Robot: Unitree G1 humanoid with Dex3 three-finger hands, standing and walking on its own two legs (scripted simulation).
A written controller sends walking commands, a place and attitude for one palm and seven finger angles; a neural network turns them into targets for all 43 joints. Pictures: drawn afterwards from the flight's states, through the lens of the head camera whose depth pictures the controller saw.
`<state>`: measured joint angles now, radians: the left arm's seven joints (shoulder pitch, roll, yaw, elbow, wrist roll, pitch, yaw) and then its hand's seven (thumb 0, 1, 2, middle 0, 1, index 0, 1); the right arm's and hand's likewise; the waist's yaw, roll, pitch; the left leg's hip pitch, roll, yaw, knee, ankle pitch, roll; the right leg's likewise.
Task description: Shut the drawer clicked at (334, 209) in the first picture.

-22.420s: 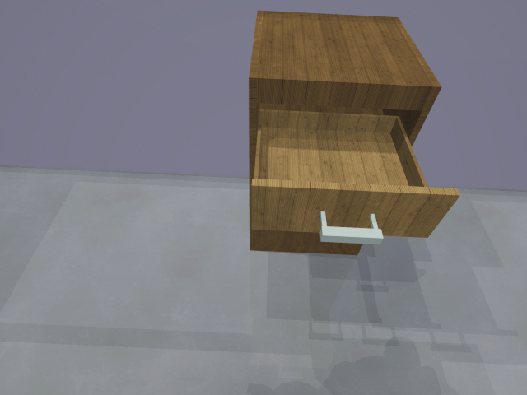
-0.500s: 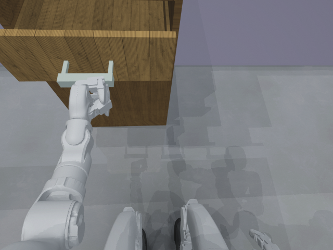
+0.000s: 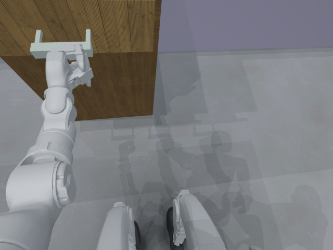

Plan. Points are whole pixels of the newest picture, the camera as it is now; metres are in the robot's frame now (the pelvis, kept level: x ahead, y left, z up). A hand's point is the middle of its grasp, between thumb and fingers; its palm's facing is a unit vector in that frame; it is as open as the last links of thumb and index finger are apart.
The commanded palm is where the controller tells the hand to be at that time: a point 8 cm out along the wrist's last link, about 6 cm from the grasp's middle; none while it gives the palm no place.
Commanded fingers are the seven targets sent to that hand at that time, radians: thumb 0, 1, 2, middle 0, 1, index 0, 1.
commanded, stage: push the drawer shut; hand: left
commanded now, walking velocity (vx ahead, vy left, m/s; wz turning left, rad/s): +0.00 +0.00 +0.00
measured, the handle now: (63, 42) +0.61 +0.18 +0.03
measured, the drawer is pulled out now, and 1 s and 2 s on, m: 0.06 0.00 0.00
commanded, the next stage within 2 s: pull the fist back off the drawer in 0.76 s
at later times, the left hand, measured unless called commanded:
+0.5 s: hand (86, 48) +0.59 +0.13 +0.03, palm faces +0.00 -1.00 -0.03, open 3.5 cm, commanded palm +0.58 +0.16 +0.04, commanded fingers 0.00 0.90 0.90 -1.40 -1.60 -1.40 -1.60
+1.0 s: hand (82, 45) +0.59 +0.14 +0.03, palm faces +0.00 -1.00 -0.05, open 3.4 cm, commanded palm +0.60 +0.15 +0.04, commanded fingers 0.00 0.90 0.90 -1.40 -1.60 -1.40 -1.60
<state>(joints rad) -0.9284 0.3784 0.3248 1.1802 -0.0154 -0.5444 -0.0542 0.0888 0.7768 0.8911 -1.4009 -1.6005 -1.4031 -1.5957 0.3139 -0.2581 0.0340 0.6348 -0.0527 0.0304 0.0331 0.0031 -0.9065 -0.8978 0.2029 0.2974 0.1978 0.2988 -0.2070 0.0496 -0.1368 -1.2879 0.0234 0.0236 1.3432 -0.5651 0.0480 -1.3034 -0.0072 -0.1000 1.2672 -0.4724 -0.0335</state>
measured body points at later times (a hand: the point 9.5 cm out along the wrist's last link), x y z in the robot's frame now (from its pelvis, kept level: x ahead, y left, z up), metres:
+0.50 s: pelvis +0.01 +0.01 -0.01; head +0.21 +0.03 +0.39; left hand +0.58 +0.18 +0.04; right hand -0.02 -0.25 -0.11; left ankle +0.02 +0.09 -0.60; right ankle +0.06 -0.11 -0.60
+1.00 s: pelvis -0.02 +0.01 -0.02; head +0.20 +0.05 +0.37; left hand +0.59 +0.19 +0.04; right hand -0.06 -0.24 -0.11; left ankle +0.02 +0.09 -0.60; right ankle +0.06 -0.11 -0.60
